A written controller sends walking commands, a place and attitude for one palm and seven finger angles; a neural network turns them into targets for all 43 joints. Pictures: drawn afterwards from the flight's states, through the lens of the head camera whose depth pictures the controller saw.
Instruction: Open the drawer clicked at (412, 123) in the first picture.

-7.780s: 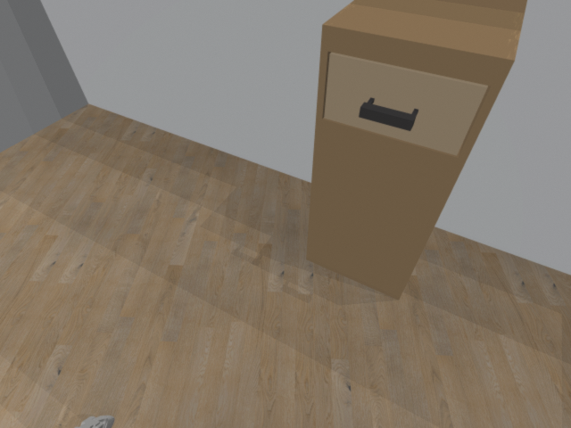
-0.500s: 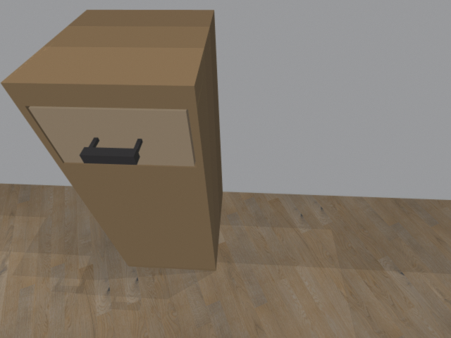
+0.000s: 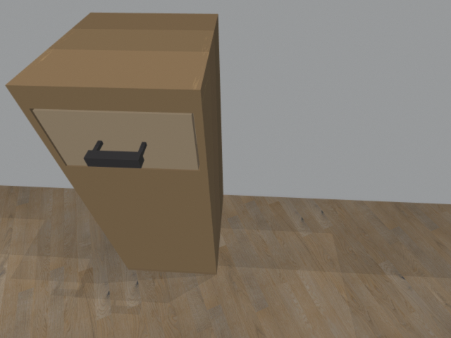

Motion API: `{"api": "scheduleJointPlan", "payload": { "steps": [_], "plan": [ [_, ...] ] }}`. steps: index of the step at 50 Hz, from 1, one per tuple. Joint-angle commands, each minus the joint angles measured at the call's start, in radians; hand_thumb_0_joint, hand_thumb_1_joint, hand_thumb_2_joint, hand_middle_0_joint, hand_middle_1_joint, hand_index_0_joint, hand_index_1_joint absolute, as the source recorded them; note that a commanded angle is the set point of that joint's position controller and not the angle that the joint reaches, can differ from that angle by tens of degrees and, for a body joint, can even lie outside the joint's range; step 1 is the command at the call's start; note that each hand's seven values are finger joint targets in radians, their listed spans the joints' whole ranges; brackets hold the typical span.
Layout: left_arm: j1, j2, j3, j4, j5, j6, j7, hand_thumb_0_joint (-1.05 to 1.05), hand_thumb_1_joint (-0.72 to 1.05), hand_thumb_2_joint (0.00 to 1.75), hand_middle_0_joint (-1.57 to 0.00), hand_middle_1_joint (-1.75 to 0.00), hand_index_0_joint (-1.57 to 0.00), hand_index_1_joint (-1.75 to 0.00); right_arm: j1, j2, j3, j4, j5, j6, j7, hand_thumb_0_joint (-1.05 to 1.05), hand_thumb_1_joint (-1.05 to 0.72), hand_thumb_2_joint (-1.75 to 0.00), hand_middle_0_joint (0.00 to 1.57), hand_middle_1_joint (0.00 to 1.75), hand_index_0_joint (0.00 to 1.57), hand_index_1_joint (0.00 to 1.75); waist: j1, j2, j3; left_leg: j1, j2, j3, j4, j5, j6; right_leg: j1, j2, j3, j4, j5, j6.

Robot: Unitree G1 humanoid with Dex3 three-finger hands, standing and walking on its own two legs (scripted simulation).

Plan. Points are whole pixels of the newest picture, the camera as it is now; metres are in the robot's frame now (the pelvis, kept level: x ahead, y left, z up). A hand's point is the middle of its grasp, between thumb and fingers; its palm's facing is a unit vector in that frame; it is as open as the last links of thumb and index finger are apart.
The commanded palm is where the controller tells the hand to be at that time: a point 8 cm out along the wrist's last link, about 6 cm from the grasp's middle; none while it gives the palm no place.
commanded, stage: look again from close up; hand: left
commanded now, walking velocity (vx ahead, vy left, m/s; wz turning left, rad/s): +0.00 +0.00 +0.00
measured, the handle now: (117, 152) +0.50 +0.29 +0.03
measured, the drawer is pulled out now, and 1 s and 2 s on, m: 0.00 0.00 0.00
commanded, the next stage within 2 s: shuffle to correct the standing spot in 0.36 s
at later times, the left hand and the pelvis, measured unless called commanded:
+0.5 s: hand out of the picture -0.03 +0.16 -0.17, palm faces +0.04 -0.98 -0.17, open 7.4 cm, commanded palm none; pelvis +0.00 +0.01 +0.00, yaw +0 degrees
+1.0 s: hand out of the picture -0.05 +0.27 -0.18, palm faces +0.10 -0.96 -0.25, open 7.4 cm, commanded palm none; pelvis -0.04 +0.08 -0.01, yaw +0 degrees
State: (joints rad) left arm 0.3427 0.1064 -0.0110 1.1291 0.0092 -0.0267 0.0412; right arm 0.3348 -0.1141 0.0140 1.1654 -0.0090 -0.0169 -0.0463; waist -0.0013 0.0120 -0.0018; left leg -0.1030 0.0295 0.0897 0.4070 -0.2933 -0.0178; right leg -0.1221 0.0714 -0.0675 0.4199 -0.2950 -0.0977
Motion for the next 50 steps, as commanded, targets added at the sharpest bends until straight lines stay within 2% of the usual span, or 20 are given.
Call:
{"api": "scheduleJointPlan", "payload": {
  "steps": [1,8,21,23,26,28,30,32,33,35,36,37,39,41,45,46,47,48,49,50],
  "plan": [
    [0.086,0.083,0.016,-0.011,-0.003,-0.012,0.008,0.0,0.9,0.9,-0.2,-0.3,-0.2,-0.3,0.095,-0.064,-0.004,-0.007,-0.004,-0.008,-0.004,0.0,-0.9,-0.9,0.2,0.3,0.2,0.3,-0.003,-0.011,0.103,-0.053,0.079,-0.075,-0.055,0.173,0.039,-0.038,-0.174,0.16,-0.078,0.344,0.052],
    [0.088,0.08,0.016,-0.011,-0.003,-0.013,0.006,0.0,0.9,0.9,-0.2,-0.3,-0.2,-0.3,0.098,-0.065,-0.005,0.0,-0.006,-0.012,-0.003,0.0,-0.9,-0.9,0.2,0.3,0.2,0.3,-0.001,-0.01,0.093,-0.044,0.083,-0.082,-0.062,0.188,0.042,-0.041,-0.173,0.155,-0.069,0.321,0.041],
    [0.1,0.074,0.015,-0.008,-0.002,-0.013,0.008,0.0,0.9,0.9,-0.2,-0.3,-0.2,-0.3,0.097,-0.059,-0.007,0.002,-0.004,-0.011,-0.005,0.0,-0.9,-0.9,0.2,0.3,0.2,0.3,-0.002,-0.004,0.098,-0.044,0.08,-0.082,-0.06,0.184,0.042,-0.05,-0.175,0.162,-0.072,0.324,0.045],
    [0.103,0.075,0.014,-0.008,-0.002,-0.013,0.008,0.0,0.9,0.9,-0.2,-0.3,-0.2,-0.3,0.094,-0.06,-0.007,0.001,-0.004,-0.011,-0.004,0.0,-0.9,-0.9,0.2,0.3,0.2,0.3,-0.001,-0.018,0.102,-0.047,0.079,-0.081,-0.06,0.178,0.043,-0.053,-0.175,0.165,-0.075,0.323,0.048],
    [0.098,0.1,0.026,-0.02,-0.001,-0.016,0.014,0.0,0.9,0.9,-0.2,-0.3,-0.2,-0.3,0.086,-0.073,-0.014,-0.013,-0.003,-0.006,-0.003,0.0,-0.9,-0.9,0.2,0.3,0.2,0.3,0.004,0.004,0.08,-0.062,0.071,-0.07,-0.037,0.213,0.035,-0.019,-0.207,0.188,-0.054,0.467,0.047],
    [0.098,0.118,0.035,-0.028,-0.001,-0.013,0.018,0.0,0.9,0.9,-0.2,-0.3,-0.2,-0.3,0.086,-0.071,-0.017,-0.026,-0.001,0.002,-0.002,0.0,-0.9,-0.9,0.2,0.3,0.2,0.3,0.009,-0.02,0.056,-0.089,0.063,-0.057,-0.018,0.179,0.026,0.01,-0.236,0.211,-0.032,0.527,0.042],
    [0.1,0.134,0.047,-0.035,0.001,-0.009,0.021,0.0,0.9,0.9,-0.2,-0.3,-0.2,-0.3,0.074,-0.078,-0.025,-0.045,-0.001,0.011,0.001,0.0,-0.9,-0.9,0.2,0.3,0.2,0.3,0.014,-0.046,0.038,-0.122,0.047,-0.04,0.018,0.132,0.018,0.032,-0.272,0.241,-0.021,0.566,0.028],
    [0.097,0.155,0.059,-0.043,0.004,-0.003,0.024,0.0,0.9,0.9,-0.2,-0.3,-0.2,-0.3,0.06,-0.076,-0.032,-0.06,-0.001,0.025,0.004,0.0,-0.9,-0.9,0.2,0.3,0.2,0.3,0.02,-0.089,0.06,-0.179,0.02,-0.023,0.08,0.035,0.009,0.028,-0.325,0.292,-0.047,0.538,0.005],
    [0.095,0.165,0.066,-0.045,0.006,0.0,0.026,0.0,0.9,0.9,-0.2,-0.3,-0.2,-0.3,0.047,-0.077,-0.036,-0.07,-0.002,0.031,0.005,0.0,-0.9,-0.9,0.2,0.3,0.2,0.3,0.025,-0.109,0.073,-0.211,0.015,-0.02,0.124,-0.028,0.006,0.023,-0.36,0.328,-0.065,0.522,-0.021],
    [0.099,0.175,0.076,-0.051,0.012,0.003,0.026,0.0,0.9,0.9,-0.2,-0.3,-0.2,-0.3,0.001,-0.086,-0.045,-0.098,-0.004,0.036,0.01,0.0,-0.9,-0.9,0.2,0.3,0.2,0.3,0.046,-0.134,0.095,-0.288,0.017,-0.049,0.25,-0.139,0.004,0.009,-0.419,0.388,-0.099,0.49,-0.097],
    [0.097,0.175,0.083,-0.055,0.015,0.005,0.027,0.0,0.9,0.9,-0.2,-0.3,-0.2,-0.3,-0.009,-0.089,-0.05,-0.111,-0.006,0.038,0.013,0.0,-0.9,-0.9,0.2,0.3,0.2,0.3,0.047,-0.124,0.096,-0.314,0.021,-0.07,0.315,-0.166,0.005,-0.006,-0.45,0.412,-0.109,0.457,-0.134],
    [0.085,0.187,0.09,-0.066,0.018,0.007,0.026,0.0,0.9,0.9,-0.2,-0.3,-0.2,-0.3,-0.028,-0.091,-0.055,-0.12,-0.006,0.039,0.017,0.0,-0.9,-0.9,0.2,0.3,0.2,0.3,0.051,-0.11,0.105,-0.336,0.023,-0.093,0.377,-0.178,0.007,-0.03,-0.461,0.421,-0.118,0.409,-0.154],
    [0.052,0.206,0.102,-0.09,0.023,0.009,0.021,0.0,0.9,0.9,-0.2,-0.3,-0.2,-0.3,-0.056,-0.096,-0.062,-0.143,-0.006,0.04,0.028,0.0,-0.9,-0.9,0.2,0.3,0.2,0.3,0.047,-0.106,0.097,-0.363,0.016,-0.11,0.434,-0.174,0.001,-0.037,-0.446,0.372,-0.11,0.394,-0.15],
    [0.022,0.224,0.111,-0.109,0.025,0.011,0.018,0.0,0.9,0.9,-0.2,-0.3,-0.2,-0.3,-0.065,-0.093,-0.067,-0.164,-0.005,0.041,0.036,0.0,-0.9,-0.9,0.2,0.3,0.2,0.3,0.041,-0.117,0.077,-0.33,0.017,-0.105,0.4,-0.149,-0.006,-0.07,-0.437,0.334,-0.097,0.355,-0.13],
    [-0.026,0.268,0.122,-0.134,0.025,0.021,0.002,0.0,0.9,0.9,-0.2,-0.3,-0.2,-0.3,-0.065,-0.1,-0.072,-0.187,-0.004,0.04,0.047,0.0,-0.9,-0.9,0.2,0.3,0.2,0.3,0.03,-0.159,0.068,-0.19,-0.027,-0.031,0.245,-0.02,-0.016,-0.185,-0.377,0.264,-0.078,0.182,-0.064],
    [-0.047,0.263,0.12,-0.138,0.027,0.026,0.0,0.0,0.9,0.9,-0.2,-0.3,-0.2,-0.3,-0.039,-0.094,-0.073,-0.181,-0.002,0.036,0.045,0.0,-0.9,-0.9,0.2,0.3,0.2,0.3,0.01,-0.172,0.072,-0.109,-0.034,-0.011,0.175,0.017,-0.015,-0.247,-0.359,0.244,-0.057,0.125,-0.038],
    [-0.056,0.245,0.113,-0.14,0.026,0.031,-0.003,0.0,0.9,0.9,-0.2,-0.3,-0.2,-0.3,0.007,-0.091,-0.068,-0.167,-0.002,0.025,0.043,0.0,-0.9,-0.9,0.2,0.3,0.2,0.3,-0.01,-0.151,0.054,-0.019,-0.041,-0.005,0.082,0.07,-0.009,-0.291,-0.305,0.205,-0.017,0.054,-0.008],
    [-0.048,0.202,0.098,-0.139,0.024,0.038,-0.006,0.0,0.9,0.9,-0.2,-0.3,-0.2,-0.3,0.052,-0.114,-0.066,-0.147,-0.003,0.012,0.037,0.0,-0.9,-0.9,0.2,0.3,0.2,0.3,-0.028,-0.057,0.028,0.068,0.0,-0.034,0.016,0.059,-0.002,-0.336,-0.229,0.155,0.066,-0.071,0.025],
    [-0.025,0.134,0.083,-0.15,0.019,0.042,-0.013,0.0,0.9,0.9,-0.2,-0.3,-0.2,-0.3,0.085,-0.183,-0.078,-0.139,-0.018,0.001,0.032,0.0,-0.9,-0.9,0.2,0.3,0.2,0.3,-0.034,0.163,0.026,0.055,0.173,-0.275,-0.094,-0.048,0.053,-0.407,-0.12,0.066,0.239,-0.197,0.071],
    [-0.017,0.105,0.073,-0.165,0.019,0.036,-0.016,0.0,0.9,0.9,-0.2,-0.3,-0.2,-0.3,0.107,-0.246,-0.087,-0.152,-0.024,-0.001,0.028,0.0,-0.9,-0.9,0.2,0.3,0.2,0.3,-0.039,0.23,0.042,-0.065,0.31,-0.452,-0.218,-0.158,0.149,-0.396,-0.079,0.012,0.402,-0.294,0.085]
  ]
}}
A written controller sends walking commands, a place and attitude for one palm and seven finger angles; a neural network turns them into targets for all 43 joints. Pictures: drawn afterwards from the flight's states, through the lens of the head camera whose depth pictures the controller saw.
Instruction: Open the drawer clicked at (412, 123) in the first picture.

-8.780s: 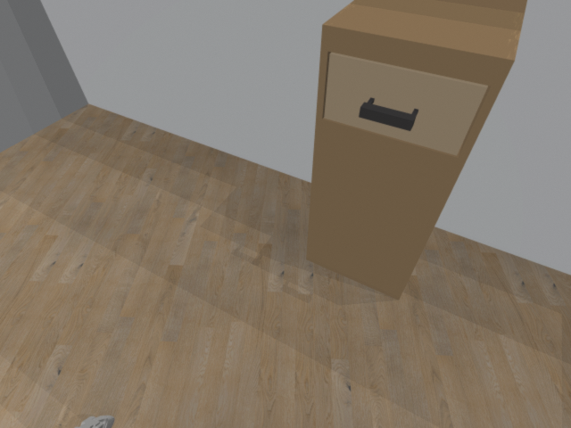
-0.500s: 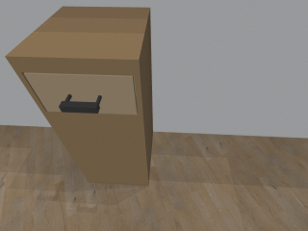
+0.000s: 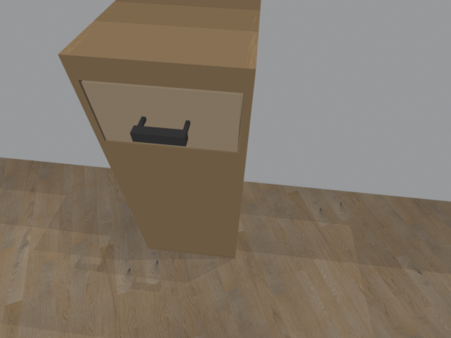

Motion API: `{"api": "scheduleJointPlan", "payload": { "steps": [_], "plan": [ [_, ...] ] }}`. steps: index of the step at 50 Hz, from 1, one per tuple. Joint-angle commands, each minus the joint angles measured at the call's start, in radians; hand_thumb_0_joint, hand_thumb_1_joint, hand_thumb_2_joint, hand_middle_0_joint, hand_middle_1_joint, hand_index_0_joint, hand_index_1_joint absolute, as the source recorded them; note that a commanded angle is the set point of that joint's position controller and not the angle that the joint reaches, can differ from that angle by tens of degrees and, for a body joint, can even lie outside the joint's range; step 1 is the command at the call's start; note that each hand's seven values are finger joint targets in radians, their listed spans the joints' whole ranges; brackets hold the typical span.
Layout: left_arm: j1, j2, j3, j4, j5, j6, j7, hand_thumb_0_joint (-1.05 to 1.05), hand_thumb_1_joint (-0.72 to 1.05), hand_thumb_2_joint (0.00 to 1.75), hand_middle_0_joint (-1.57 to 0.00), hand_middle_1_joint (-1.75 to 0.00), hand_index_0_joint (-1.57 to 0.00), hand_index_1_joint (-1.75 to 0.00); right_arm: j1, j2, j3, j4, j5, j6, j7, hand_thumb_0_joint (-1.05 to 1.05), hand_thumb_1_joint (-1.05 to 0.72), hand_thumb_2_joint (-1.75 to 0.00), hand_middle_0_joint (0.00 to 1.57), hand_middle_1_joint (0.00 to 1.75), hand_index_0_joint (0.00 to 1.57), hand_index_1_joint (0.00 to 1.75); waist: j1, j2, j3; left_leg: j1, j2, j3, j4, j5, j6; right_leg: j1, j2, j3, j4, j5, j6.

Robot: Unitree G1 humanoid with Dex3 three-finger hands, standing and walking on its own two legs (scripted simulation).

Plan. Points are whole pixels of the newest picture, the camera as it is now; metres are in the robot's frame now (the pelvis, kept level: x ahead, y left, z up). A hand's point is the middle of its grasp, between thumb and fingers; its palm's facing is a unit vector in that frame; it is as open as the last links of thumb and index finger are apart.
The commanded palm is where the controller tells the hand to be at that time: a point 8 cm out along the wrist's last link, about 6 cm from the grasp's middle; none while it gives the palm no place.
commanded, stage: come to a stop and stand still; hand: left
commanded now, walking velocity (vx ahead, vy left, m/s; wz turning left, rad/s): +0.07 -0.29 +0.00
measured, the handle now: (162, 129) +0.54 +0.21 +0.04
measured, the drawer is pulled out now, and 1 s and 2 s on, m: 0.00 0.00 0.00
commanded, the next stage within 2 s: look again from close up in 0.82 s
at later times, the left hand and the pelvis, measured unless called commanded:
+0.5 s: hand out of the picture +0.04 +0.16 -0.17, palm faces +0.03 -0.98 -0.20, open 7.3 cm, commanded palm none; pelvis +0.02 -0.02 +0.00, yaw +1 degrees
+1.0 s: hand out of the picture +0.00 +0.13 -0.16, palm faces +0.05 -0.98 -0.17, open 7.4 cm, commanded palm none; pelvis +0.04 -0.02 +0.01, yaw +1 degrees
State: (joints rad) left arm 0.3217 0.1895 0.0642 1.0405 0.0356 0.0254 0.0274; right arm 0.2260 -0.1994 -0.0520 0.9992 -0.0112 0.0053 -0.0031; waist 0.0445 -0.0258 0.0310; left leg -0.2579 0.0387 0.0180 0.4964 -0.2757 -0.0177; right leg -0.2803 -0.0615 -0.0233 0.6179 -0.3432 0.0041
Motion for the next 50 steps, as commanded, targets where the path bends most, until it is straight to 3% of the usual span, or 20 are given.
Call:
{"api": "scheduleJointPlan", "payload": {
  "steps": [1,2,5,10,11,13,14,15,16,17,19,21,24,27,33,45,46,47,48,50],
  "plan": [
    [-0.007,0.02,-0.006,-0.098,-0.003,-0.023,-0.009,0.0,0.9,0.9,-0.2,-0.3,-0.2,-0.3,0.197,-0.175,-0.025,-0.001,-0.027,-0.021,-0.012,0.0,-0.9,-0.9,0.2,0.3,0.2,0.3,-0.082,0.141,0.049,-0.02,0.347,-0.458,-0.33,-0.31,0.205,-0.243,0.039,-0.007,0.302,-0.217,-0.03],
    [-0.016,0.001,-0.007,-0.067,0.001,-0.02,-0.009,0.0,0.9,0.9,-0.2,-0.3,-0.2,-0.3,0.166,-0.142,-0.012,0.015,-0.031,-0.029,-0.016,0.0,-0.9,-0.9,0.2,0.3,0.2,0.3,-0.073,0.206,0.027,-0.006,0.315,-0.45,-0.36,-0.316,0.193,-0.248,0.029,0.029,0.371,-0.169,-0.034],
    [0.018,0.013,-0.006,-0.041,-0.005,-0.024,-0.029,0.0,0.9,0.9,-0.2,-0.3,-0.2,-0.3,0.074,-0.091,0.007,0.006,-0.028,-0.037,-0.026,0.0,-0.9,-0.9,0.2,0.3,0.2,0.3,-0.04,0.177,0.061,-0.044,0.241,-0.258,-0.319,-0.062,0.17,-0.193,0.007,0.023,0.357,-0.067,-0.024],
    [-0.006,0.006,-0.011,-0.06,-0.012,-0.016,-0.035,0.0,0.9,0.9,-0.2,-0.3,-0.2,-0.3,0.111,-0.123,-0.006,0.036,-0.033,-0.028,-0.04,0.0,-0.9,-0.9,0.2,0.3,0.2,0.3,-0.063,0.172,0.018,0.021,0.234,-0.191,-0.22,0.215,0.167,-0.087,0.037,-0.014,0.107,-0.102,-0.012],
    [0.004,0.007,-0.01,-0.056,-0.015,-0.021,-0.032,0.0,0.9,0.9,-0.2,-0.3,-0.2,-0.3,0.111,-0.114,-0.006,0.044,-0.031,-0.027,-0.041,0.0,-0.9,-0.9,0.2,0.3,0.2,0.3,-0.053,0.167,0.003,0.025,0.223,-0.176,-0.187,0.275,0.156,-0.041,0.045,-0.018,0.023,-0.059,-0.013],
    [0.064,0.022,-0.006,-0.028,-0.016,-0.031,-0.026,0.0,0.9,0.9,-0.2,-0.3,-0.2,-0.3,0.116,-0.099,-0.002,0.055,-0.02,-0.025,-0.041,0.0,-0.9,-0.9,0.2,0.3,0.2,0.3,-0.027,0.113,-0.037,-0.021,0.162,-0.123,-0.087,0.266,0.103,0.121,0.043,0.0,-0.189,0.123,-0.013],
    [0.082,0.062,-0.003,-0.015,-0.014,-0.041,-0.019,0.0,0.9,0.9,-0.2,-0.3,-0.2,-0.3,0.126,-0.058,0.007,0.057,-0.011,-0.028,-0.038,0.0,-0.9,-0.9,0.2,0.3,0.2,0.3,-0.025,0.017,-0.05,-0.099,0.094,-0.063,-0.014,0.145,0.055,0.215,-0.036,0.105,-0.241,0.207,-0.035],
    [0.089,0.108,-0.003,-0.003,-0.016,-0.046,-0.014,0.0,0.9,0.9,-0.2,-0.3,-0.2,-0.3,0.122,-0.007,0.022,0.052,-0.005,-0.028,-0.032,0.0,-0.9,-0.9,0.2,0.3,0.2,0.3,-0.031,-0.108,-0.047,-0.138,0.015,0.027,0.038,-0.041,0.016,0.214,-0.149,0.199,-0.276,0.293,-0.077],
    [0.076,0.117,-0.001,0.001,-0.016,-0.05,-0.01,0.0,0.9,0.9,-0.2,-0.3,-0.2,-0.3,0.119,0.014,0.026,0.053,-0.009,-0.016,-0.034,0.0,-0.9,-0.9,0.2,0.3,0.2,0.3,-0.034,-0.188,-0.055,-0.115,-0.004,0.044,0.105,-0.143,0.007,0.167,-0.194,0.243,-0.319,0.308,-0.113],
    [0.052,0.101,-0.003,0.001,-0.016,-0.05,-0.008,0.0,0.9,0.9,-0.2,-0.3,-0.2,-0.3,0.103,0.004,0.024,0.064,-0.013,-0.008,-0.035,0.0,-0.9,-0.9,0.2,0.3,0.2,0.3,-0.029,-0.21,-0.014,-0.116,0.011,0.02,0.168,-0.175,0.012,0.12,-0.183,0.24,-0.333,0.339,-0.128],
    [0.008,0.063,-0.015,0.005,-0.019,-0.049,-0.004,0.0,0.9,0.9,-0.2,-0.3,-0.2,-0.3,0.119,0.021,0.03,0.096,-0.009,-0.006,-0.036,0.0,-0.9,-0.9,0.2,0.3,0.2,0.3,-0.049,-0.104,0.023,-0.095,0.022,0.007,0.208,-0.139,0.014,0.098,-0.163,0.191,-0.314,0.401,-0.162],
    [-0.007,0.051,-0.018,0.013,-0.021,-0.051,-0.001,0.0,0.9,0.9,-0.2,-0.3,-0.2,-0.3,0.139,0.044,0.037,0.118,-0.006,-0.008,-0.035,0.0,-0.9,-0.9,0.2,0.3,0.2,0.3,-0.061,-0.055,0.027,-0.033,0.025,0.015,0.115,-0.085,0.01,0.081,-0.136,0.151,-0.301,0.391,-0.166],
    [0.004,0.024,-0.031,0.033,-0.031,-0.052,-0.002,0.0,0.9,0.9,-0.2,-0.3,-0.2,-0.3,0.169,0.035,0.044,0.15,-0.006,-0.019,-0.041,0.0,-0.9,-0.9,0.2,0.3,0.2,0.3,-0.064,0.014,0.033,0.1,0.053,-0.022,-0.088,0.164,0.022,0.027,-0.061,0.106,-0.27,0.296,-0.1],
    [0.038,0.021,-0.036,0.056,-0.031,-0.049,-0.001,0.0,0.9,0.9,-0.2,-0.3,-0.2,-0.3,0.13,0.022,0.048,0.158,-0.004,-0.028,-0.045,0.0,-0.9,-0.9,0.2,0.3,0.2,0.3,-0.037,0.127,0.07,0.069,0.081,-0.037,-0.12,0.215,0.032,0.071,-0.024,0.089,-0.272,0.282,-0.054],
    [0.079,0.025,-0.042,0.077,-0.028,-0.058,0.006,0.0,0.9,0.9,-0.2,-0.3,-0.2,-0.3,0.136,0.024,0.048,0.153,0.001,-0.024,-0.05,0.0,-0.9,-0.9,0.2,0.3,0.2,0.3,-0.044,0.009,0.032,0.09,0.058,-0.005,-0.119,0.169,0.02,0.135,-0.041,0.095,-0.307,0.397,-0.021],
    [0.127,0.001,-0.049,0.093,-0.026,-0.065,0.012,0.0,0.9,0.9,-0.2,-0.3,-0.2,-0.3,0.139,0.023,0.05,0.151,0.0,-0.025,-0.051,0.0,-0.9,-0.9,0.2,0.3,0.2,0.3,-0.042,0.014,0.039,0.115,0.059,-0.002,-0.133,0.176,0.022,0.127,-0.041,0.095,-0.32,0.402,-0.023],
    [0.104,0.149,-0.059,0.017,-0.013,-0.076,0.019,0.0,0.9,0.9,-0.2,-0.3,-0.2,-0.3,0.092,-0.067,0.024,0.035,-0.002,-0.005,-0.035,0.0,-0.9,-0.9,0.2,0.3,0.2,0.3,-0.063,0.002,0.157,0.076,0.023,-0.05,-0.045,0.087,0.013,0.011,-0.04,0.155,-0.347,0.222,0.022],
    [0.085,0.093,-0.04,0.021,-0.018,-0.081,0.027,0.0,0.9,0.9,-0.2,-0.3,-0.2,-0.3,0.105,-0.056,0.019,0.015,-0.01,-0.016,-0.038,0.0,-0.9,-0.9,0.2,0.3,0.2,0.3,-0.062,0.079,0.065,0.034,0.037,-0.029,0.015,0.055,0.023,0.018,-0.094,0.189,-0.32,0.167,-0.003],
    [0.08,0.109,-0.036,0.009,-0.017,-0.089,0.029,0.0,0.9,0.9,-0.2,-0.3,-0.2,-0.3,0.121,-0.04,0.013,0.007,-0.012,-0.022,-0.042,0.0,-0.9,-0.9,0.2,0.3,0.2,0.3,-0.064,0.08,-0.04,0.029,0.018,-0.038,0.055,0.082,0.031,0.094,-0.108,0.207,-0.307,0.315,-0.019],
    [0.094,0.114,-0.026,0.001,-0.013,-0.094,0.031,0.0,0.9,0.9,-0.2,-0.3,-0.2,-0.3,0.124,-0.053,0.008,-0.009,-0.004,-0.027,-0.045,0.0,-0.9,-0.9,0.2,0.3,0.2,0.3,-0.048,-0.047,-0.076,-0.039,0.002,-0.028,0.104,0.015,0.035,0.179,-0.133,0.215,-0.29,0.491,-0.031]
  ]
}}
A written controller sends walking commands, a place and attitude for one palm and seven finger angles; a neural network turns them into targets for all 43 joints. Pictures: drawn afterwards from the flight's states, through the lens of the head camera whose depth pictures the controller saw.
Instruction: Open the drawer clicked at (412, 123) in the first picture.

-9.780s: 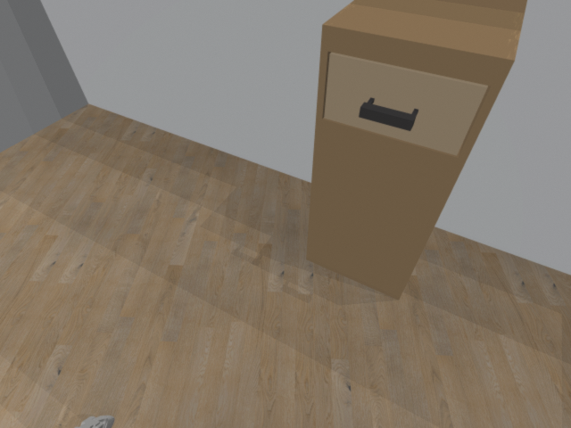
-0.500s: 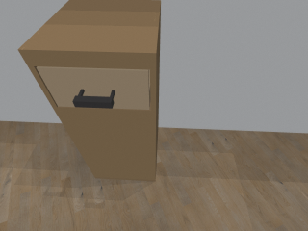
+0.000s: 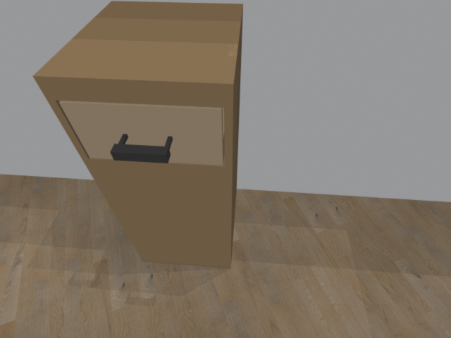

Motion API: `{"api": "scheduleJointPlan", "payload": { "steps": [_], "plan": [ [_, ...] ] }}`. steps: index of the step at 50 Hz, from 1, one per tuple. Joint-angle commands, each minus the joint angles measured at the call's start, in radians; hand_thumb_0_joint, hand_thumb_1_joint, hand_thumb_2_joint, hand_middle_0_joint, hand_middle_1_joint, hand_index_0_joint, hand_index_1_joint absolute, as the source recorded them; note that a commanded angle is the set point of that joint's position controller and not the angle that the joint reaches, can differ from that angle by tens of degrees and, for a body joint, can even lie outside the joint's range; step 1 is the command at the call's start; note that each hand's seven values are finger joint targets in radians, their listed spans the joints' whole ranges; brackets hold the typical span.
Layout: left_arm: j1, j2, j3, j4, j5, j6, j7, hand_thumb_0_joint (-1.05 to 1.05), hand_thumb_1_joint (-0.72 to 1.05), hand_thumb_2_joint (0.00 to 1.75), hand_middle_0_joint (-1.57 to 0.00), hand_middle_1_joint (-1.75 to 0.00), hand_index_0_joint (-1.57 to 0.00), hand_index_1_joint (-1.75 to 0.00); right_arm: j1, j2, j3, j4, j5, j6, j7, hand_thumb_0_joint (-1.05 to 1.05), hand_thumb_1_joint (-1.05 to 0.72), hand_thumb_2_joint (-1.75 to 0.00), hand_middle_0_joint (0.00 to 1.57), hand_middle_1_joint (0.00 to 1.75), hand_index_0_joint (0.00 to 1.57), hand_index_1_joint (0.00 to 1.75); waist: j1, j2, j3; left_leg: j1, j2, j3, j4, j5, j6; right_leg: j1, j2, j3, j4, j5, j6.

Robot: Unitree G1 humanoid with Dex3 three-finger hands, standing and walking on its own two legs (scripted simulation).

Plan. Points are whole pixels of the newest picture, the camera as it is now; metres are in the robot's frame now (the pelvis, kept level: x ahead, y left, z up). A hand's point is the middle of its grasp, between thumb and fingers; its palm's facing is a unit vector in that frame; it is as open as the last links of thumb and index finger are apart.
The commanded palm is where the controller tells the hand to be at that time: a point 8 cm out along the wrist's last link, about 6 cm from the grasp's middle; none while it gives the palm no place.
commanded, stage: look again from close up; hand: left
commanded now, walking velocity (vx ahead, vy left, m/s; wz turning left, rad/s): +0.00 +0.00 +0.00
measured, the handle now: (143, 146) +0.51 +0.23 +0.03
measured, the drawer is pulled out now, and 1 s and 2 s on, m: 0.00 0.00 0.00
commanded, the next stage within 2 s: raise the hand with hooked fingers in 0.46 s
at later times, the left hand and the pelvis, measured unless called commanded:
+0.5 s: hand out of the picture +0.04 +0.26 -0.17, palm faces -0.03 -0.97 -0.24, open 7.4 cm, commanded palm none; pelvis -0.02 +0.07 +0.00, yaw -2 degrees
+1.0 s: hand out of the picture +0.13 +0.29 -0.06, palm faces +0.00 -0.15 -0.99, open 8.7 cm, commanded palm +0.13 +0.31 +0.01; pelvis -0.06 +0.09 -0.04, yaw -1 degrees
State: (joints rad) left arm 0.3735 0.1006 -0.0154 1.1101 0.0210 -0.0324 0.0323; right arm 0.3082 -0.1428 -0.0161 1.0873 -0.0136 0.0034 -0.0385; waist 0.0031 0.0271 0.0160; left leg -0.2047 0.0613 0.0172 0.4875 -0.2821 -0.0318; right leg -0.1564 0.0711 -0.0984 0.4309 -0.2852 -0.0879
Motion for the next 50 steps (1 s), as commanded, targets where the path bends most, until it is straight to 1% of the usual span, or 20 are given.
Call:
{"api": "scheduleJointPlan", "payload": {
  "steps": [1,2,5,11,19,27,28,29,30,31,32,33,34,35,37,39,41,43,46,50],
  "plan": [
    [0.047,0.197,0.045,-0.068,-0.001,-0.035,0.028,0.0,0.9,0.9,-0.2,-0.3,-0.2,-0.3,0.035,-0.106,-0.022,-0.105,-0.003,-0.022,-0.005,0.0,-0.9,-0.9,0.2,0.3,0.2,0.3,-0.003,-0.165,-0.053,-0.11,-0.022,-0.022,0.113,-0.005,0.059,0.083,-0.266,0.28,-0.082,0.539,0.06],
    [0.041,0.202,0.052,-0.075,0.0,-0.031,0.028,0.0,0.9,0.9,-0.2,-0.3,-0.2,-0.3,0.027,-0.122,-0.03,-0.113,0.001,-0.019,-0.005,0.0,-0.9,-0.9,0.2,0.3,0.2,0.3,-0.004,-0.18,-0.013,-0.118,-0.014,-0.029,0.121,-0.018,0.064,0.051,-0.272,0.264,-0.083,0.511,0.051],
    [0.001,0.217,0.057,-0.105,-0.001,-0.021,0.026,0.0,0.9,0.9,-0.2,-0.3,-0.2,-0.3,0.018,-0.137,-0.031,-0.114,0.0,-0.018,-0.007,0.0,-0.9,-0.9,0.2,0.3,0.2,0.3,-0.016,-0.097,0.023,-0.084,-0.004,-0.029,0.055,0.057,0.067,0.006,-0.251,0.236,-0.058,0.481,0.013],
    [-0.022,0.221,0.042,-0.132,-0.011,-0.003,0.018,0.0,0.9,0.9,-0.2,-0.3,-0.2,-0.3,-0.019,-0.168,-0.016,-0.107,-0.005,-0.026,-0.002,0.0,-0.9,-0.9,0.2,0.3,0.2,0.3,0.003,-0.005,0.011,0.016,0.039,-0.046,-0.027,0.357,0.07,0.013,-0.172,0.16,-0.002,0.436,0.04],
    [-0.07,0.224,0.026,-0.141,-0.01,0.02,0.006,0.0,0.9,0.9,-0.2,-0.3,-0.2,-0.3,-0.068,-0.19,0.001,-0.106,-0.008,-0.021,0.012,0.0,-0.9,-0.9,0.2,0.3,0.2,0.3,0.007,-0.011,0.077,-0.037,0.045,-0.084,-0.132,0.141,0.073,-0.03,-0.162,0.16,-0.064,0.105,0.061],
    [-0.047,0.196,0.02,-0.127,-0.007,0.026,0.006,0.0,0.9,0.9,-0.2,-0.3,-0.2,-0.3,-0.045,-0.18,0.003,-0.081,-0.004,-0.026,0.015,0.0,-0.9,-0.9,0.2,0.3,0.2,0.3,0.008,-0.018,0.045,-0.038,0.054,-0.106,-0.185,0.086,0.079,-0.007,-0.163,0.139,-0.053,0.106,0.079],
    [-0.004,0.195,0.01,-0.095,0.005,0.007,0.045,0.0,0.9,0.9,-0.2,-0.3,-0.2,-0.3,-0.1,-0.181,0.011,-0.142,0.012,-0.038,0.018,0.0,-0.9,-0.9,0.2,0.3,0.2,0.3,0.025,-0.047,0.116,-0.069,0.057,-0.047,0.007,0.274,0.05,-0.086,-0.212,0.175,-0.037,0.366,0.08],
    [-0.861,0.683,0.196,-1.537,0.253,-0.139,0.075,0.0,0.88,0.89,-0.2,-0.32,-0.2,-0.32,-0.085,-0.315,-0.01,-0.445,0.049,-0.152,-0.003,0.0,-0.9,-0.9,0.2,0.3,0.2,0.3,-0.071,0.26,-0.423,0.223,-0.03,-0.115,-0.101,0.439,0.047,-0.025,-0.058,0.148,0.107,0.308,0.034],
    [-0.281,0.534,0.138,-1.324,0.279,-0.08,0.133,0.0,0.85,0.88,-0.2,-0.33,-0.2,-0.33,-0.154,-0.239,0.005,-0.452,0.031,-0.258,-0.035,0.0,-0.9,-0.9,0.2,0.3,0.2,0.3,0.045,0.372,-0.381,0.317,0.05,-0.159,-0.105,0.531,-0.016,-0.197,-0.08,0.059,0.216,0.029,0.03],
    [-0.02,0.303,-0.02,-1.242,0.258,0.049,0.174,0.0,0.83,0.87,-0.21,-0.34,-0.21,-0.34,-0.162,-0.205,0.007,-0.432,0.038,-0.283,-0.033,0.0,-0.9,-0.9,0.2,0.3,0.2,0.3,0.005,0.322,-0.272,0.165,0.055,-0.18,-0.169,0.326,-0.066,-0.289,-0.074,0.036,0.292,-0.11,0.059],
    [0.002,0.153,-0.121,-1.181,0.312,0.07,0.181,0.0,0.81,0.86,-0.21,-0.36,-0.21,-0.36,-0.127,-0.174,0.007,-0.403,0.042,-0.297,-0.035,0.0,-0.9,-0.9,0.2,0.3,0.2,0.3,-0.022,0.239,-0.139,0.085,0.036,-0.142,-0.151,0.236,-0.033,-0.342,-0.059,0.062,0.278,-0.088,0.062],
    [-0.131,0.253,-0.086,-1.262,0.39,0.054,0.218,0.0,0.78,0.85,-0.21,-0.37,-0.21,-0.37,-0.153,-0.221,-0.01,-0.451,0.023,-0.297,-0.028,0.0,-0.9,-0.9,0.2,0.3,0.2,0.3,-0.044,0.18,-0.026,-0.028,0.017,-0.15,-0.111,0.095,-0.012,-0.368,-0.056,0.059,0.245,-0.094,0.053],
    [-0.075,0.318,-0.033,-1.202,0.506,0.047,0.257,0.0,0.76,0.84,-0.21,-0.39,-0.21,-0.39,-0.167,-0.24,-0.023,-0.473,0.005,-0.28,-0.024,0.0,-0.9,-0.9,0.2,0.3,0.2,0.3,-0.027,0.091,-0.04,-0.105,0.006,-0.148,-0.072,-0.052,0.006,-0.377,-0.048,0.054,0.211,-0.101,0.044],
    [0.03,0.271,-0.067,-1.137,0.601,0.049,0.283,0.0,0.74,0.83,-0.21,-0.4,-0.21,-0.4,-0.19,-0.238,-0.02,-0.524,-0.009,-0.258,-0.017,0.0,-0.9,-0.9,0.2,0.3,0.2,0.3,-0.004,0.001,-0.057,-0.17,-0.023,-0.129,-0.02,-0.13,0.027,-0.385,-0.032,0.065,0.189,-0.116,0.034],
    [0.094,0.273,-0.053,-1.093,0.792,0.03,0.341,0.0,0.69,0.81,-0.22,-0.43,-0.22,-0.43,-0.22,-0.241,-0.035,-0.595,-0.031,-0.202,0.009,0.0,-0.9,-0.9,0.2,0.3,0.2,0.3,0.046,-0.073,-0.135,-0.235,-0.051,-0.11,0.045,-0.161,0.039,-0.399,-0.016,0.138,0.195,-0.209,0.021],
    [0.149,0.208,-0.107,-1.014,0.923,0.013,0.391,0.0,0.64,0.79,-0.22,-0.47,-0.22,-0.47,-0.261,-0.231,-0.043,-0.652,-0.04,-0.142,0.03,0.0,-0.9,-0.9,0.2,0.3,0.2,0.3,0.056,-0.258,-0.016,-0.374,-0.075,-0.082,0.082,-0.328,0.044,-0.504,-0.022,0.186,0.178,-0.415,0.017],
    [0.156,0.225,-0.074,-1.036,1.013,-0.012,0.423,0.0,0.6,0.77,-0.22,-0.5,-0.22,-0.5,-0.285,-0.23,-0.047,-0.688,-0.031,-0.076,0.058,0.0,-0.9,-0.9,0.2,0.3,0.2,0.3,0.103,-0.263,-0.096,-0.358,-0.099,-0.062,0.139,-0.202,0.047,-0.469,-0.019,0.229,0.202,-0.352,-0.004],
    [0.084,0.259,-0.05,-1.137,1.067,-0.01,0.446,0.0,0.55,0.75,-0.22,-0.53,-0.22,-0.53,-0.323,-0.22,-0.042,-0.733,-0.033,-0.018,0.077,0.0,-0.9,-0.9,0.2,0.3,0.2,0.3,0.117,-0.197,-0.16,-0.341,-0.095,-0.07,0.158,-0.169,0.051,-0.464,-0.035,0.236,0.23,-0.317,-0.006],
    [-0.106,0.394,0.039,-1.247,1.125,0.009,0.475,0.0,0.48,0.72,-0.23,-0.57,-0.23,-0.57,-0.335,-0.211,-0.041,-0.754,-0.03,0.045,0.07,0.0,-0.9,-0.9,0.2,0.3,0.2,0.3,0.1,-0.1,-0.18,-0.297,-0.076,-0.131,0.159,-0.269,0.062,-0.511,-0.036,0.265,0.242,-0.384,0.007],
    [-0.297,0.42,0.029,-1.368,1.092,0.006,0.484,0.0,0.39,0.68,-0.24,-0.63,-0.24,-0.63,-0.335,-0.188,-0.031,-0.768,-0.042,0.077,0.048,0.0,-0.9,-0.9,0.2,0.3,0.2,0.3,0.054,0.048,-0.25,-0.165,-0.071,-0.152,0.207,-0.2,0.063,-0.541,-0.03,0.259,0.255,-0.288,0.004]
  ]
}}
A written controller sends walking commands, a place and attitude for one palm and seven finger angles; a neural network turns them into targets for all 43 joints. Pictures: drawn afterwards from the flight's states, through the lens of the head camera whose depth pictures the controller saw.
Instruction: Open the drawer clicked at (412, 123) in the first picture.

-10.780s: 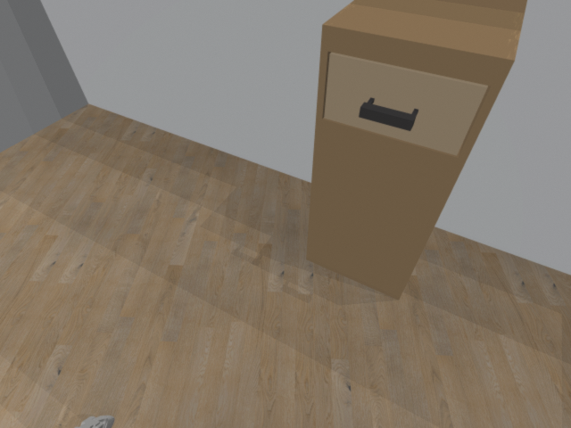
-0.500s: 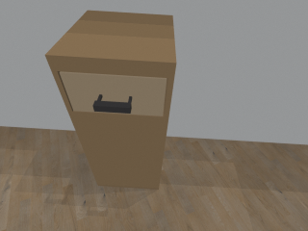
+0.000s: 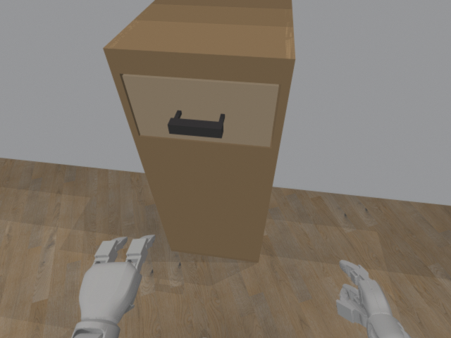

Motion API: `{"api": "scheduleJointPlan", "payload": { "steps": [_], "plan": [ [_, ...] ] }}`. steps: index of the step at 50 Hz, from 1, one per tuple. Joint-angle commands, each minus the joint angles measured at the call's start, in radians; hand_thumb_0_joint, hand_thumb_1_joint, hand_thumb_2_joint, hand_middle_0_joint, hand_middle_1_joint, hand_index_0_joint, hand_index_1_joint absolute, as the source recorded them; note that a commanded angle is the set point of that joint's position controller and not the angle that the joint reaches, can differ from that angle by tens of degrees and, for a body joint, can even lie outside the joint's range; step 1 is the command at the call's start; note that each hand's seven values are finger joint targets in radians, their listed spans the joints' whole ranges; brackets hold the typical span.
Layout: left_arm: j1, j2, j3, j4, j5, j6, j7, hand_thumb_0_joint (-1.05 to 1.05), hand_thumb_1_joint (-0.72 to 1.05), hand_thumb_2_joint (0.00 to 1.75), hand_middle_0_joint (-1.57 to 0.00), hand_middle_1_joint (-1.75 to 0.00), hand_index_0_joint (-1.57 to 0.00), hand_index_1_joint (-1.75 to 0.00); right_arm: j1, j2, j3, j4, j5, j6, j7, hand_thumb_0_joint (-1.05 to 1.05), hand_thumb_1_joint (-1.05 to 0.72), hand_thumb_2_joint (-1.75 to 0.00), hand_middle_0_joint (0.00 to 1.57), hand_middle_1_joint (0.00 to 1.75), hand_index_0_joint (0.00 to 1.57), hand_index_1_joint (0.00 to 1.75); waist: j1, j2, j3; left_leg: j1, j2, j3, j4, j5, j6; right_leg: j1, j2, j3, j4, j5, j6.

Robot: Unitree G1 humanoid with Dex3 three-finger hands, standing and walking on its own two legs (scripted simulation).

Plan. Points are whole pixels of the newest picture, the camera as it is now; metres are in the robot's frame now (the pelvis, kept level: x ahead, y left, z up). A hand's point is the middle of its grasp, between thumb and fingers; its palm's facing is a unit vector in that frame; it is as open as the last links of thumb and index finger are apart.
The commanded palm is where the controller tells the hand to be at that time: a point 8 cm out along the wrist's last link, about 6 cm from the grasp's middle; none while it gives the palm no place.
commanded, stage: raise the hand with hooked fingers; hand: left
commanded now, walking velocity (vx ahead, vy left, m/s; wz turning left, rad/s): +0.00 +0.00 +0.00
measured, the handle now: (198, 121) +0.57 +0.15 +0.08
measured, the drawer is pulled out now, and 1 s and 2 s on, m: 0.00 0.00 0.00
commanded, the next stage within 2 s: move the hooked fingers above the handle in 1.46 s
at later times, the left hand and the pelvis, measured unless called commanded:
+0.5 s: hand (119, 215) +0.28 +0.23 +0.08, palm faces +0.04 -0.08 -1.00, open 11.7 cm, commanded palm +0.26 +0.23 +0.15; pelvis +0.06 -0.01 +0.03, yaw +1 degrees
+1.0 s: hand (120, 146) +0.36 +0.23 +0.17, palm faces +0.08 -0.04 -1.00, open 13.8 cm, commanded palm +0.33 +0.23 +0.24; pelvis +0.07 -0.02 +0.04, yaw +3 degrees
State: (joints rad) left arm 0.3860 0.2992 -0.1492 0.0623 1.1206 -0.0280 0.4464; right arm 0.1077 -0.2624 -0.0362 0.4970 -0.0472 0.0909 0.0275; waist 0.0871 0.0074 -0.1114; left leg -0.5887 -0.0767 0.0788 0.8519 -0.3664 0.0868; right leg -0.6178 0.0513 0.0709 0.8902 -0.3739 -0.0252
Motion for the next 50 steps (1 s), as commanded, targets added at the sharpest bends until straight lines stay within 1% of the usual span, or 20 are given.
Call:
{"api": "scheduleJointPlan", "payload": {
  "steps": [1,3,5,7,9,11,15,16,17,19,21,25,29,30,36,38,43,46,48,50],
  "plan": [
    [-0.363,0.239,0.166,-0.348,-0.013,-0.003,0.066,0.0,0.36,0.67,-0.24,-0.64,-0.24,-0.64,-0.142,-0.068,-0.008,-0.167,-0.012,-0.007,-0.024,0.0,-0.9,-0.9,0.2,0.3,0.2,0.3,-0.04,0.074,-0.108,0.239,0.068,-0.23,-0.149,-0.116,-0.057,-0.101,-0.007,0.102,-0.209,-0.2,-0.059],
    [-0.357,0.219,0.135,-0.322,-0.042,0.004,0.042,0.0,0.32,0.65,-0.24,-0.68,-0.24,-0.68,-0.142,-0.064,0.004,-0.16,-0.01,-0.006,-0.03,0.0,-0.9,-0.9,0.2,0.3,0.2,0.3,-0.042,0.13,-0.096,0.253,0.066,-0.222,-0.173,-0.086,-0.061,-0.064,-0.006,0.061,-0.206,-0.136,-0.061],
    [-0.354,0.201,0.106,-0.292,-0.065,0.027,0.0,0.0,0.27,0.63,-0.25,-0.7,-0.25,-0.7,-0.148,-0.063,0.011,-0.145,-0.004,0.001,-0.033,0.0,-0.9,-0.9,0.2,0.3,0.2,0.3,-0.046,0.138,-0.09,0.263,0.067,-0.206,-0.202,-0.025,-0.063,-0.004,-0.001,0.027,-0.22,-0.053,-0.061],
    [-0.303,0.174,0.083,-0.255,-0.097,0.056,-0.058,0.0,0.22,0.61,-0.25,-0.74,-0.25,-0.74,-0.143,-0.06,0.016,-0.132,0.005,0.006,-0.037,0.0,-0.9,-0.9,0.2,0.3,0.2,0.3,-0.043,0.073,-0.077,0.259,0.065,-0.188,-0.227,0.047,-0.06,0.074,0.004,0.017,-0.251,0.017,-0.057],
    [-0.26,0.192,0.093,-0.268,-0.117,0.062,-0.116,0.0,0.18,0.59,-0.25,-0.76,-0.25,-0.76,-0.136,-0.059,0.022,-0.132,0.011,0.006,-0.037,0.0,-0.9,-0.9,0.2,0.3,0.2,0.3,-0.025,0.03,-0.081,0.263,0.065,-0.169,-0.253,0.121,-0.06,0.152,0.001,0.016,-0.276,0.074,-0.054],
    [-0.225,0.198,0.111,-0.276,-0.125,0.055,-0.157,0.0,0.13,0.57,-0.25,-0.8,-0.25,-0.8,-0.136,-0.059,0.028,-0.123,0.01,0.001,-0.038,0.0,-0.9,-0.9,0.2,0.3,0.2,0.3,-0.013,0.034,-0.068,0.274,0.067,-0.16,-0.269,0.179,-0.061,0.186,0.003,0.02,-0.291,0.12,-0.052],
    [-0.202,0.269,0.182,-0.323,-0.116,0.011,-0.184,0.0,0.04,0.53,-0.26,-0.86,-0.26,-0.86,-0.117,-0.058,0.034,-0.113,0.004,-0.008,-0.031,0.0,-0.9,-0.9,0.2,0.3,0.2,0.3,0.009,0.001,-0.084,0.283,0.064,-0.141,-0.289,0.27,-0.063,0.27,-0.008,0.031,-0.311,0.206,-0.047],
    [-0.204,0.301,0.22,-0.337,-0.113,0.003,-0.181,0.0,0.01,0.52,-0.26,-0.87,-0.26,-0.87,-0.122,-0.064,0.032,-0.108,0.0,-0.009,-0.034,0.0,-0.9,-0.9,0.2,0.3,0.2,0.3,0.017,0.011,-0.09,0.283,0.061,-0.137,-0.289,0.285,-0.06,0.292,-0.006,0.044,-0.319,0.23,-0.047],
    [-0.223,0.307,0.225,-0.356,-0.113,-0.005,-0.175,0.0,-0.01,0.51,-0.27,-0.88,-0.27,-0.88,-0.12,-0.06,0.032,-0.105,0.002,-0.007,-0.033,0.0,-0.9,-0.9,0.2,0.3,0.2,0.3,0.015,0.03,-0.108,0.294,0.058,-0.134,-0.292,0.303,-0.063,0.306,-0.01,0.05,-0.317,0.249,-0.048],
    [-0.251,0.312,0.245,-0.368,-0.124,-0.013,-0.166,0.0,-0.06,0.49,-0.27,-0.92,-0.27,-0.92,-0.117,-0.059,0.025,-0.099,0.004,-0.004,-0.034,0.0,-0.9,-0.9,0.2,0.3,0.2,0.3,0.012,0.01,-0.123,0.303,0.054,-0.134,-0.294,0.318,-0.061,0.321,-0.015,0.052,-0.321,0.273,-0.045],
    [-0.275,0.324,0.263,-0.392,-0.138,-0.016,-0.163,0.0,-0.1,0.47,-0.27,-0.94,-0.27,-0.94,-0.117,-0.066,0.015,-0.094,0.006,-0.005,-0.037,0.0,-0.9,-0.9,0.2,0.3,0.2,0.3,0.01,0.02,-0.148,0.324,0.053,-0.132,-0.295,0.353,-0.059,0.346,-0.017,0.053,-0.328,0.312,-0.041],
    [-0.306,0.318,0.245,-0.415,-0.168,-0.005,-0.176,0.0,-0.2,0.43,-0.28,-1.0,-0.28,-1.0,-0.111,-0.074,0.001,-0.075,0.016,-0.002,-0.036,0.0,-0.9,-0.9,0.2,0.3,0.2,0.3,0.002,0.033,-0.175,0.369,0.051,-0.126,-0.299,0.435,-0.062,0.365,-0.029,0.05,-0.334,0.391,-0.036],
    [-0.344,0.327,0.227,-0.387,-0.19,0.029,-0.228,0.0,-0.29,0.39,-0.29,-1.07,-0.29,-1.07,-0.115,-0.081,0.0,-0.067,0.027,0.01,-0.038,0.0,-0.9,-0.9,0.2,0.3,0.2,0.3,0.0,-0.006,-0.136,0.363,0.044,-0.117,-0.324,0.433,-0.055,0.403,-0.037,0.04,-0.358,0.419,-0.027],
    [-0.368,0.351,0.241,-0.397,-0.189,0.034,-0.24,0.0,-0.31,0.38,-0.29,-1.08,-0.29,-1.08,-0.117,-0.086,0.0,-0.067,0.029,0.014,-0.039,0.0,-0.9,-0.9,0.2,0.3,0.2,0.3,0.002,-0.012,-0.146,0.366,0.043,-0.116,-0.33,0.449,-0.055,0.419,-0.037,0.043,-0.36,0.435,-0.026],
    [-0.477,0.432,0.288,-0.388,-0.208,0.055,-0.314,0.0,-0.45,0.32,-0.3,-1.17,-0.3,-1.17,-0.136,-0.09,0.008,-0.069,0.039,0.038,-0.043,0.0,-0.9,-0.9,0.2,0.3,0.2,0.3,0.013,0.01,-0.16,0.397,0.035,-0.108,-0.36,0.499,-0.05,0.496,-0.04,0.041,-0.386,0.512,-0.021],
    [-0.53,0.425,0.269,-0.377,-0.221,0.062,-0.34,0.0,-0.5,0.3,-0.3,-1.2,-0.3,-1.2,-0.134,-0.087,0.012,-0.063,0.043,0.047,-0.043,0.0,-0.9,-0.9,0.2,0.3,0.2,0.3,0.002,0.02,-0.149,0.4,0.033,-0.101,-0.371,0.496,-0.049,0.503,-0.043,0.03,-0.395,0.517,-0.018],
    [-0.648,0.453,0.268,-0.341,-0.237,0.083,-0.403,0.0,-0.5,0.3,-0.3,-1.2,-0.3,-1.2,-0.138,-0.089,0.019,-0.06,0.052,0.062,-0.045,0.0,-0.9,-0.9,0.2,0.3,0.2,0.3,-0.008,0.008,-0.143,0.409,0.032,-0.095,-0.39,0.5,-0.049,0.527,-0.042,0.018,-0.419,0.523,-0.014],
    [-0.715,0.473,0.271,-0.337,-0.244,0.088,-0.438,0.0,-0.5,0.3,-0.3,-1.2,-0.3,-1.2,-0.151,-0.092,0.023,-0.067,0.058,0.066,-0.045,0.0,-0.9,-0.9,0.2,0.3,0.2,0.3,-0.009,0.04,-0.158,0.429,0.033,-0.098,-0.394,0.503,-0.048,0.536,-0.039,0.014,-0.431,0.514,-0.016],
    [-0.752,0.484,0.269,-0.316,-0.252,0.087,-0.462,0.0,-0.5,0.3,-0.3,-1.2,-0.3,-1.2,-0.141,-0.092,0.025,-0.058,0.057,0.07,-0.046,0.0,-0.9,-0.9,0.2,0.3,0.2,0.3,-0.014,0.011,-0.157,0.424,0.032,-0.094,-0.403,0.498,-0.046,0.549,-0.045,0.006,-0.437,0.521,-0.011],
    [-0.809,0.502,0.272,-0.312,-0.255,0.083,-0.482,0.0,-0.5,0.3,-0.3,-1.2,-0.3,-1.2,-0.145,-0.096,0.028,-0.058,0.059,0.073,-0.047,0.0,-0.9,-0.9,0.2,0.3,0.2,0.3,-0.015,0.008,-0.154,0.424,0.033,-0.096,-0.412,0.496,-0.047,0.551,-0.046,-0.004,-0.443,0.512,-0.011]
  ]
}}
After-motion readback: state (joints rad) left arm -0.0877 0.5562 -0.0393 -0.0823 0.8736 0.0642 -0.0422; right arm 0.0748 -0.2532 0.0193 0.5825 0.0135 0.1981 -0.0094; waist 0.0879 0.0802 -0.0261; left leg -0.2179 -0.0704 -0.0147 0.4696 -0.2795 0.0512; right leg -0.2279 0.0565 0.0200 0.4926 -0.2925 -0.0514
